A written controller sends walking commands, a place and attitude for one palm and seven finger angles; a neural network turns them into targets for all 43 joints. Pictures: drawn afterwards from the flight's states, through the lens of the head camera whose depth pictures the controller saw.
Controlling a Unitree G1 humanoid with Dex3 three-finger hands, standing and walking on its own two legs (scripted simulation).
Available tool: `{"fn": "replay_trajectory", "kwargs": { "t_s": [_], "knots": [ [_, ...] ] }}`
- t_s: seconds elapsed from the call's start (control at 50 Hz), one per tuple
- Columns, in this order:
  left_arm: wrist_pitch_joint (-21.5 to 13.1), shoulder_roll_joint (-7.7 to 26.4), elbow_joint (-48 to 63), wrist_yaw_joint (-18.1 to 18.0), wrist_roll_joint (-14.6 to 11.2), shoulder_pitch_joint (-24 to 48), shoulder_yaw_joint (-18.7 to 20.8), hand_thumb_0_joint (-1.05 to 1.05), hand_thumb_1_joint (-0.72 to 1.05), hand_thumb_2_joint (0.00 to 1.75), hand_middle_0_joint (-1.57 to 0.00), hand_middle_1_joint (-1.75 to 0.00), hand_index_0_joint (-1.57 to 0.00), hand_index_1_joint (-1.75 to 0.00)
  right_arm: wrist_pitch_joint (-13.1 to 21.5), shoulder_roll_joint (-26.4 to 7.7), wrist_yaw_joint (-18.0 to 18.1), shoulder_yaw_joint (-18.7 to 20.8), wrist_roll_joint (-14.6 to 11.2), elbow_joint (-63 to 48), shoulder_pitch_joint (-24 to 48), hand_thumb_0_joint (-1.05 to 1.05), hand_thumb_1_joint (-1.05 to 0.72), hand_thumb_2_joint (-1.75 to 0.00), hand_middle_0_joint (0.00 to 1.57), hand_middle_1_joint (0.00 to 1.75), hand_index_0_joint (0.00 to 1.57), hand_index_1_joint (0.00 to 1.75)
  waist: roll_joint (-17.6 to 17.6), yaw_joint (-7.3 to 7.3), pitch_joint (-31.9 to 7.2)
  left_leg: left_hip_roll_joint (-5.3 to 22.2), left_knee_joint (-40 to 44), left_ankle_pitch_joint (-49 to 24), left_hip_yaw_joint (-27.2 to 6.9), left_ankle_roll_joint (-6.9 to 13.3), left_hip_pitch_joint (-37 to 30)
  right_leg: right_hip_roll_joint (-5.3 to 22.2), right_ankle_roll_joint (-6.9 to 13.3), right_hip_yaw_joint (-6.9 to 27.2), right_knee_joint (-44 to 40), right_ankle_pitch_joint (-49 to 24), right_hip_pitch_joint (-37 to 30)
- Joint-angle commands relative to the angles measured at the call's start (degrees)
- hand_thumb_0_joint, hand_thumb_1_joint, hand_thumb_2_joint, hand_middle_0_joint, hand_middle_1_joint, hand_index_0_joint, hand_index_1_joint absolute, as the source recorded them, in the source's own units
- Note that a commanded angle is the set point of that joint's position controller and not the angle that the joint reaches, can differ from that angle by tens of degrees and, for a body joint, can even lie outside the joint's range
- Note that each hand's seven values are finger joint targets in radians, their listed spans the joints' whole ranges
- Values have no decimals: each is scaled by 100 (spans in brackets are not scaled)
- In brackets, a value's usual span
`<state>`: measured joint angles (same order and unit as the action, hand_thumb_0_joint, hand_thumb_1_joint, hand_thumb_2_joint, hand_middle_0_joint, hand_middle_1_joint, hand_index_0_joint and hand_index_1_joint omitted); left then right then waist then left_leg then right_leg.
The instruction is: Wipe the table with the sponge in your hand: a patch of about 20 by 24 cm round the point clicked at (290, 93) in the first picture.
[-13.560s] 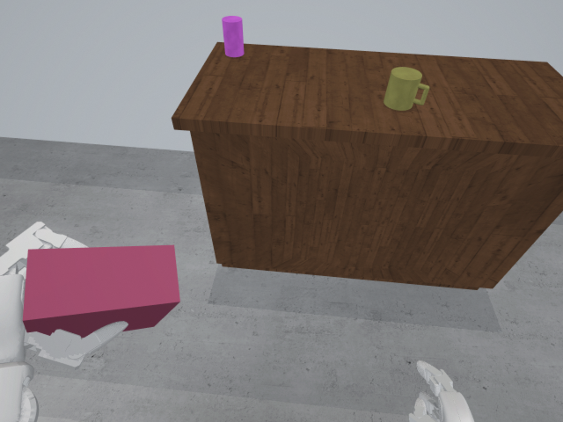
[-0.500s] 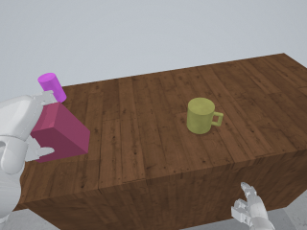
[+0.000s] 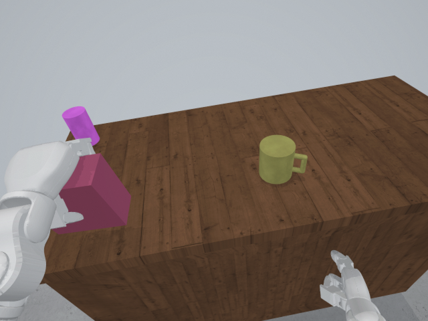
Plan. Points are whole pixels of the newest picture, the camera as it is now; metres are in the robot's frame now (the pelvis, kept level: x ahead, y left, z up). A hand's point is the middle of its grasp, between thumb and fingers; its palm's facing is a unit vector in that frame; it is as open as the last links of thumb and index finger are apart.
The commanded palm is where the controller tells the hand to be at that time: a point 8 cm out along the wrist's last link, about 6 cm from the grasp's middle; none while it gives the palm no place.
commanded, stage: turn the palm down, sponge in hand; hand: left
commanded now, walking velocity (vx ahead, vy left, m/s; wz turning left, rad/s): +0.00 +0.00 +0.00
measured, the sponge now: (84, 203) +0.24 +0.28 +0.14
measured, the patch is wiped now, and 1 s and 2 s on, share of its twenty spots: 0.00 0.00 0.00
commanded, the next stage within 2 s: move the sponge above the wiping area in 0.14 s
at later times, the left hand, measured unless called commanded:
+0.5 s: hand (75, 184) +0.25 +0.28 +0.18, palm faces +0.15 -0.04 -0.99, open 10.1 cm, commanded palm +0.20 +0.28 +0.25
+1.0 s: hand (78, 185) +0.25 +0.29 +0.17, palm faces +0.14 -0.03 -0.99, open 10.1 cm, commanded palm +0.22 +0.28 +0.24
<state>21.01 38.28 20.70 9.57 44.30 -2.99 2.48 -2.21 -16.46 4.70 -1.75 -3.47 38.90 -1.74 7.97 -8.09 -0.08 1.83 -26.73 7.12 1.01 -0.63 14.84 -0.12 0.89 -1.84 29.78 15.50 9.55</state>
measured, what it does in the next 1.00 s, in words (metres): stands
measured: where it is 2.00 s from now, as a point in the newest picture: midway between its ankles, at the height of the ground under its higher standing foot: outside the picture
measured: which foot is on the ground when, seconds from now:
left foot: down 0.00-1.00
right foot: down 0.00-1.00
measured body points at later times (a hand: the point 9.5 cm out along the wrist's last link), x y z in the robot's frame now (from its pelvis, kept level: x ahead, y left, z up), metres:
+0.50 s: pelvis +0.01 +0.01 +0.00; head -0.01 -0.04 +0.45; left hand +0.23 +0.28 +0.24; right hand +0.25 -0.21 -0.08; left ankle +0.09 +0.13 -0.73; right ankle +0.01 -0.11 -0.73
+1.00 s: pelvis +0.01 +0.00 +0.00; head -0.02 -0.04 +0.45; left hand +0.24 +0.28 +0.22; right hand +0.25 -0.20 -0.08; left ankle +0.09 +0.13 -0.73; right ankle +0.01 -0.11 -0.73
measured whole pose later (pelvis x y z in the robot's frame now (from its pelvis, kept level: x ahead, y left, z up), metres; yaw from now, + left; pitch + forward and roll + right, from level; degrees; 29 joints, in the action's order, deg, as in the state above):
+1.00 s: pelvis +0.01 +0.00 +0.00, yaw +0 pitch -5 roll +0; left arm 20.1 35.8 16.1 6.8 47.3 -1.9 -0.3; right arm -2.1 -16.2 4.0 -1.4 -3.0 39.2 -2.2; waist 7.1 -7.7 0.0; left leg 1.5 -24.9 6.9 1.4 -0.3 13.5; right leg 0.1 0.6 -1.3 27.4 14.8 8.1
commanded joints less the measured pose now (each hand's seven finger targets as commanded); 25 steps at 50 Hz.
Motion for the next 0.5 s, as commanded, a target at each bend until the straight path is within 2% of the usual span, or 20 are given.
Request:
{"fn": "replay_trajectory", "kwargs": {
  "t_s": [0.0, 0.02, 0.04, 0.1, 0.12, 0.14, 0.2, 0.22, 0.24, 0.26, 0.28, 0.3, 0.32, 0.34, 0.36, 0.38, 0.42, 0.44, 0.46, 0.48],
  "knots": [
    [-104, 1691, 951, -276, 236, 1690, 1141, 0, 10, 130, -120, -160, -120, -160, 473, -353, -25, -6, 66, -1259, 1682, 0, -90, -90, 20, 30, 20, 30, -323, -143, -967, -232, 298, 273, -343, 187, -739, 163, 199, 676, -900, 315, 394],
    [-86, 1774, 1002, -302, 248, 1767, 1283, 0, 10, 130, -120, -160, -120, -160, 544, -312, -47, -31, 37, -1293, 1928, 0, -90, -90, 20, 30, 20, 30, -331, -176, -889, -248, 303, 334, -369, 166, -724, 63, 270, 811, -936, 390, 420],
    [-105, 1590, 952, -310, 194, 1708, 1095, 0, 10, 130, -120, -160, -120, -160, 524, -338, -39, -16, 60, -1280, 1779, 0, -90, -90, 20, 30, 20, 30, -370, -142, -974, -202, 273, 261, -323, 186, -716, 125, 227, 614, -883, 283, 347],
    [-92, 1661, 905, -308, 208, 1709, 1207, 0, 10, 130, -120, -160, -120, -160, 479, -360, -53, 3, 77, -1228, 1645, 0, -90, -90, 20, 30, 20, 30, -340, -167, -1013, -210, 316, 68, -356, 170, -777, 152, 210, 617, -875, 51, 305],
    [-64, 1690, 917, -312, 194, 1681, 1305, 0, 10, 130, -120, -160, -120, -160, 547, -312, -71, -26, 31, -1268, 1914, 0, -90, -90, 20, 30, 20, 30, -312, -195, -929, -232, 326, 154, -370, 153, -770, 56, 273, 774, -924, 156, 337],
    [-79, 1423, 856, -296, 147, 1549, 1043, 0, 10, 130, -120, -160, -120, -160, 524, -329, -70, -4, 49, -1257, 1747, 0, -90, -90, 20, 30, 20, 30, -368, -136, -904, -179, 282, 125, -301, 175, -724, 111, 223, 571, -883, 87, 342],
    [-87, 1490, 935, -270, 163, 1491, 1087, 0, 10, 130, -120, -160, -120, -160, 489, -350, -72, 11, 54, -1254, 1612, 0, -90, -90, 20, 30, 20, 30, -289, -136, -967, -176, 353, 71, -334, 168, -778, 141, 196, 552, -869, -32, 304],
    [-61, 1496, 952, -274, 145, 1463, 1168, 0, 10, 130, -120, -160, -120, -160, 550, -303, -89, -21, 6, -1290, 1875, 0, -90, -90, 20, 30, 20, 30, -286, -155, -854, -196, 376, 175, -369, 150, -739, 41, 262, 701, -903, 75, 347],
    [-50, 1350, 799, -250, 112, 1409, 1003, 0, 10, 130, -120, -160, -120, -160, 519, -355, -79, -18, 51, -1291, 1722, 0, -90, -90, 20, 30, 20, 30, -457, -156, -826, -174, 351, 211, -339, 166, -644, 124, 223, 530, -885, 76, 328],
    [-83, 1324, 795, -252, 157, 1457, 957, 0, 10, 130, -120, -160, -120, -160, 523, -337, -79, -8, 16, -1250, 1612, 0, -90, -90, 20, 30, 20, 30, -456, -78, -884, -169, 361, 200, -329, 161, -699, 117, 180, 525, -886, 88, 374],
    [-79, 1388, 792, -245, 190, 1437, 1003, 0, 10, 130, -120, -160, -120, -160, 503, -377, -72, 2, 50, -1260, 1592, 0, -90, -90, 20, 30, 20, 30, -431, -126, -905, -183, 390, 181, -355, 162, -708, 120, 195, 509, -876, 39, 338],
    [-116, 1337, 966, -260, 208, 1342, 962, 0, 10, 130, -120, -160, -120, -160, 499, -358, -76, 29, 40, -1283, 1559, 0, -90, -90, 20, 30, 20, 30, -351, -106, -1005, -170, 361, 74, -316, 181, -791, 120, 185, 507, -850, -64, 300],
    [-114, 1353, 1178, -282, 192, 1313, 1043, 0, 10, 130, -120, -160, -120, -160, 568, -296, -109, -9, 8, -1351, 1836, 0, -90, -90, 20, 30, 20, 30, -203, -153, -997, -183, 393, 123, -367, 163, -786, 24, 260, 615, -837, -37, 269],
    [-119, 1320, 1170, -287, 210, 1353, 964, 0, 10, 130, -120, -160, -120, -160, 553, -348, -112, -6, 70, -1348, 1701, 0, -90, -90, 20, 30, 20, 30, -202, -188, -1111, -163, 387, 44, -354, 167, -746, 97, 255, 439, -762, -170, 166],
    [-156, 1365, 1240, -321, 211, 1202, 1047, 0, 10, 130, -120, -160, -120, -160, 548, -317, -122, 15, 54, -1324, 1573, 0, -90, -90, 20, 30, 20, 30, -312, -152, -1198, -155, 380, -80, -362, 173, -812, 95, 209, 440, -763, -214, 139],
    [-135, 1509, 1165, -330, 266, 1197, 1168, 0, 10, 130, -120, -160, -120, -160, 519, -374, -112, 23, 91, -1304, 1558, 0, -90, -90, 20, 30, 20, 30, -301, -184, -1160, -177, 384, -141, -373, 174, -819, 93, 224, 469, -781, -285, 149],
    [-130, 1508, 1287, -395, 268, 1295, 1231, 0, 10, 130, -120, -160, -120, -160, 548, -306, -139, -1, 44, -1334, 1799, 0, -90, -90, 20, 30, 20, 30, -212, -175, -1006, -182, 397, -59, -402, 163, -817, -13, 285, 603, -819, -174, 207],
    [-123, 1348, 1117, -404, 253, 1383, 1039, 0, 10, 130, -120, -160, -120, -160, 527, -346, -127, 5, 88, -1311, 1645, 0, -90, -90, 20, 30, 20, 30, -242, -164, -1016, -153, 390, -18, -354, 171, -778, 73, 258, 451, -819, -176, 209],
    [-146, 1411, 1013, -446, 254, 1341, 1120, 0, 10, 130, -120, -160, -120, -160, 517, -341, -125, 30, 64, -1258, 1495, 0, -90, -90, 20, 30, 20, 30, -327, -114, -991, -149, 403, -52, -364, 162, -784, 71, 221, 470, -847, -165, 221],
    [-122, 1487, 885, -452, 297, 1360, 1180, 0, 10, 130, -120, -160, -120, -160, 479, -389, -110, 34, 90, -1233, 1483, 0, -90, -90, 20, 30, 20, 30, -359, -152, -977, -172, 420, -67, -377, 161, -796, 68, 232, 467, -867, -172, 233]
  ]
}}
